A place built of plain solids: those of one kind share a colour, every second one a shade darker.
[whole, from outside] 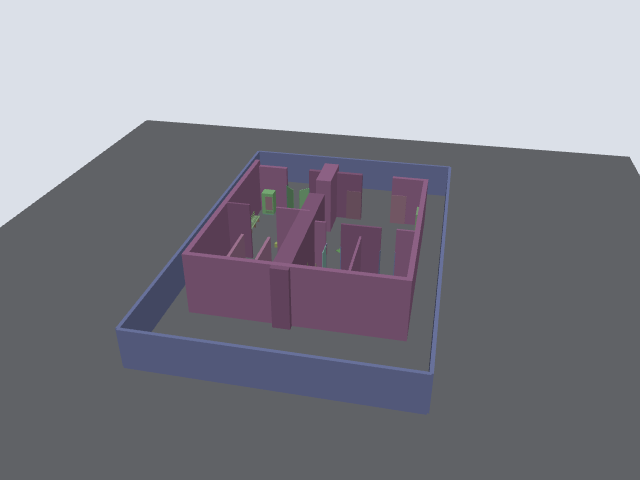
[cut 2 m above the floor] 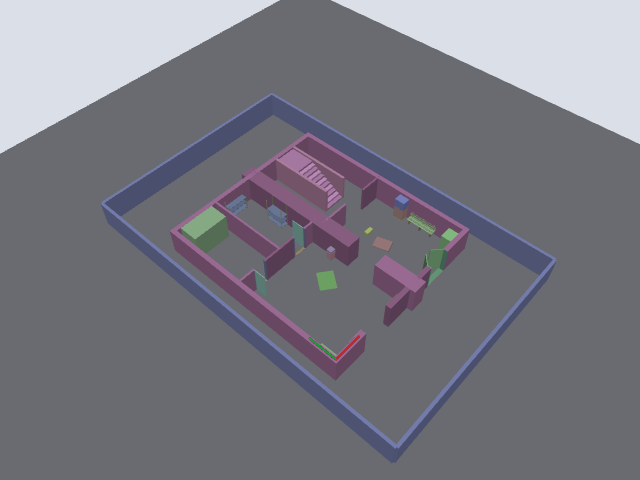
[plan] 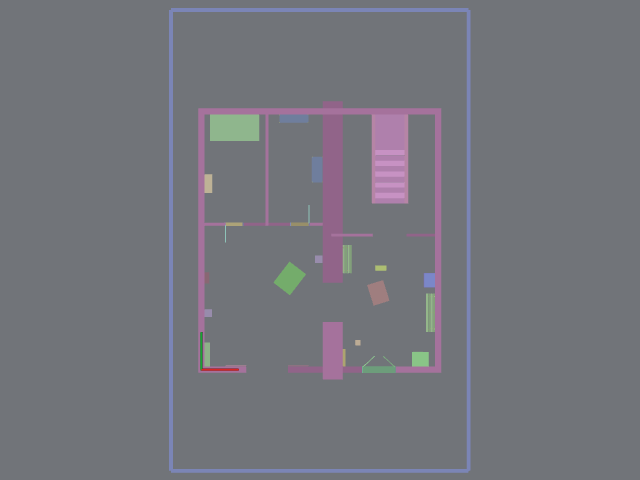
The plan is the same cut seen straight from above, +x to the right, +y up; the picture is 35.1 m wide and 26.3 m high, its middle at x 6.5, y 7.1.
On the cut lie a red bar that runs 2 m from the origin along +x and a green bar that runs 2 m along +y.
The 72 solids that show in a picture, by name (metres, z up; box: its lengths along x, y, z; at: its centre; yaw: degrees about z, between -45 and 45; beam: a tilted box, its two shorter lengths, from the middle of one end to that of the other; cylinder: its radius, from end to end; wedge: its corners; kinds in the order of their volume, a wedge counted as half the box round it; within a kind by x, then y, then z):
{
 "wall_1": {"box": [0.34, 14.49, 3.79], "at": [0.0, 7.07, 1.85]},
 "wall_2": {"box": [1.4, 0.16, 3.79], "at": [0.62, 7.96, 1.85]},
 "wall_3": {"box": [2.63, 0.34, 3.79], "at": [1.14, 0.0, 1.85]},
 "wall_4": {"box": [2.62, 0.16, 3.79], "at": [3.58, 7.96, 1.85]},
 "wall_5": {"box": [0.16, 6.35, 3.05], "at": [3.6, 11.05, 1.48]},
 "wall_6": {"box": [13.31, 0.34, 4.21], "at": [6.49, 14.15, 2.05]},
 "wall_7": {"box": [1.38, 0.16, 3.79], "at": [6.58, 7.96, 1.85]},
 "wall_8": {"box": [4.11, 0.34, 3.79], "at": [6.79, 0.0, 1.85]},
 "wall_9": {"box": [1.1, 3.16, 4.21], "at": [7.19, 1.03, 2.05]},
 "wall_10": {"box": [1.1, 9.95, 4.21], "at": [7.19, 9.73, 2.05]},
 "wall_11": {"box": [2.28, 0.16, 4.21], "at": [8.26, 7.37, 2.05]},
 "wall_12": {"box": [2.53, 0.34, 3.79], "at": [11.88, 0.0, 1.85]},
 "wall_13": {"box": [1.82, 0.16, 4.21], "at": [12.14, 7.37, 2.05]},
 "wall_14": {"box": [0.34, 14.49, 4.21], "at": [12.97, 7.07, 2.05]},
 "back_1": {"box": [0.22, 25.25, 2.65], "at": [-1.67, 7.07, 1.27]},
 "back_2": {"box": [16.31, 0.22, 2.65], "at": [6.49, -5.55, 1.27]},
 "back_3": {"box": [16.31, 0.22, 2.65], "at": [6.49, 19.7, 1.27]},
 "back_4": {"box": [0.22, 25.25, 2.65], "at": [14.64, 7.07, 1.27]},
 "arch_flight_1": {"box": [1.6, 0.29, 0.22], "at": [10.33, 9.25, 0.06]},
 "arch_flight_2": {"box": [1.6, 0.29, 0.39], "at": [10.33, 9.54, 0.14]},
 "arch_flight_3": {"box": [1.6, 0.29, 0.56], "at": [10.33, 9.83, 0.23]},
 "arch_flight_4": {"box": [1.6, 0.29, 0.73], "at": [10.33, 10.13, 0.31]},
 "arch_flight_5": {"box": [1.6, 0.29, 0.9], "at": [10.33, 10.42, 0.4]},
 "arch_flight_6": {"box": [1.6, 0.29, 1.06], "at": [10.33, 10.71, 0.48]},
 "arch_flight_7": {"box": [1.6, 0.29, 1.23], "at": [10.33, 11.0, 0.57]},
 "arch_flight_8": {"box": [1.6, 0.29, 1.4], "at": [10.33, 11.3, 0.65]},
 "arch_flight_9": {"box": [1.6, 0.29, 1.57], "at": [10.33, 11.59, 0.74]},
 "arch_flight_10": {"box": [1.6, 0.29, 1.74], "at": [10.33, 11.88, 0.82]},
 "arch_flight_11": {"box": [1.6, 1.95, 1.91], "at": [10.33, 13.0, 0.9]},
 "wc_cubicles_1": {"box": [2.7, 1.45, 2.05], "at": [1.82, 13.25, 0.97]},
 "stair_cheek_1": {"box": [0.2, 4.88, 2.91], "at": [9.43, 11.54, 1.4]},
 "stair_cheek_2": {"box": [0.2, 4.88, 2.91], "at": [11.23, 11.54, 1.4]},
 "vending_hall_body_1": {"box": [0.92, 0.8, 1.76], "at": [12.0, 0.57, 0.97]},
 "passage_cabinet_body_1": {"box": [0.3, 1.32, 1.47], "at": [0.32, 0.83, 0.82]},
 "hall_machine_body_1": {"box": [0.6, 0.77, 1.02], "at": [12.5, 4.89, 0.61]},
 "hall_machine_head_1": {"box": [0.6, 0.77, 0.64], "at": [12.5, 4.89, 1.48]},
 "leaf_passage_gate_1": {"box": [1.14, 0.05, 2.42], "at": [1.89, 0.21, 1.16]},
 "leaf_passage_gate_2": {"box": [1.14, 0.05, 2.42], "at": [5.31, 0.21, 1.16]},
 "leaf_street_door_1": {"box": [0.88, 0.05, 2.32], "at": [9.17, 0.44, 1.11], "yaw": 42.1},
 "leaf_street_door_2": {"box": [0.88, 0.05, 2.32], "at": [10.28, 0.44, 1.11], "yaw": -42.1},
 "leaf_door_1": {"box": [0.05, 0.95, 2.07], "at": [1.32, 7.44, 0.98]},
 "leaf_door_2": {"box": [0.05, 1.0, 2.07], "at": [5.9, 8.51, 0.98]},
 "cycle_shelf_shelf_1": {"box": [1.6, 0.46, 0.03], "at": [5.07, 13.75, 0.15]},
 "cycle_shelf_shelf_2": {"box": [1.6, 0.46, 0.03], "at": [5.07, 13.75, 0.6]},
 "cycle_shelf_shelf_3": {"box": [1.6, 0.46, 0.03], "at": [5.07, 13.75, 1.05]},
 "cycle_shelf_shelf_4": {"box": [0.6, 1.41, 0.03], "at": [6.34, 10.96, 0.15]},
 "cycle_shelf_shelf_5": {"box": [0.6, 1.41, 0.03], "at": [6.34, 10.96, 0.6]},
 "cycle_shelf_shelf_6": {"box": [0.6, 1.41, 0.03], "at": [6.34, 10.96, 1.05]},
 "scaleplate_1": {"box": [0.92, 1.19, 0.12], "at": [9.7, 4.2, 0.01], "yaw": 17.5},
 "mat_1": {"box": [1.15, 1.46, 0.06], "at": [4.84, 5.0, -0.02], "yaw": -37.5},
 "bin_passage_body_1": {"box": [0.4, 0.4, 0.62], "at": [6.43, 6.04, 0.37]},
 "hall_radiator_body_1": {"box": [0.16, 0.96, 0.6], "at": [7.82, 0.65, 0.4]},
 "firebox_passage_box_1": {"box": [0.26, 0.62, 0.56], "at": [0.3, 5.02, 0.58]},
 "holdall_1": {"box": [0.62, 0.3, 0.35], "at": [9.83, 5.56, 0.12]},
 "hall_bench_slat_1": {"box": [0.12, 1.55, 0.035], "at": [7.8, 6.05, 0.42]},
 "hall_bench_slat_2": {"box": [0.12, 1.55, 0.035], "at": [7.93, 6.05, 0.42]},
 "hall_bench_slat_3": {"box": [0.12, 1.55, 0.035], "at": [8.06, 6.05, 0.42]},
 "hall_bench_slat_4": {"box": [0.12, 1.55, 0.035], "at": [8.19, 6.05, 0.42]},
 "hall_bench_slat_5": {"box": [0.12, 2.12, 0.035], "at": [12.36, 3.11, 0.42]},
 "hall_bench_slat_6": {"box": [0.12, 2.12, 0.035], "at": [12.49, 3.11, 0.42]},
 "hall_bench_slat_7": {"box": [0.12, 2.12, 0.035], "at": [12.62, 3.11, 0.42]},
 "hall_bench_slat_8": {"box": [0.12, 2.12, 0.035], "at": [12.75, 3.11, 0.42]},
 "jamb_street_door_1": {"box": [0.06, 0.38, 2.35], "at": [10.63, 0.0, 1.12]},
 "jamb_door_1": {"box": [0.06, 0.2, 2.1], "at": [2.29, 7.96, 1.0]},
 "jamb_door_2": {"box": [0.06, 0.2, 2.1], "at": [5.91, 7.96, 1.0]},
 "threshold_street_door_1": {"box": [1.74, 0.37, 0.07], "at": [9.73, 0.0, -0.01]},
 "bin_passage_lid_1": {"box": [0.42, 0.42, 0.12], "at": [0.38, 3.1, 0.86]},
 "bin_passage_lid_2": {"box": [0.42, 0.42, 0.12], "at": [6.43, 6.04, 0.86]},
 "threshold_door_1": {"box": [0.92, 0.19, 0.07], "at": [1.8, 7.96, -0.01]},
 "threshold_door_2": {"box": [0.97, 0.19, 0.08], "at": [5.4, 7.96, -0.01]},
 "wc_basins_top_1": {"box": [0.44, 1.03, 0.04], "at": [0.38, 10.18, 0.83]},
 "vending_hall_front_1": {"box": [0.57, 0.012, 1.15], "at": [11.89, 0.98, 1.02]}
}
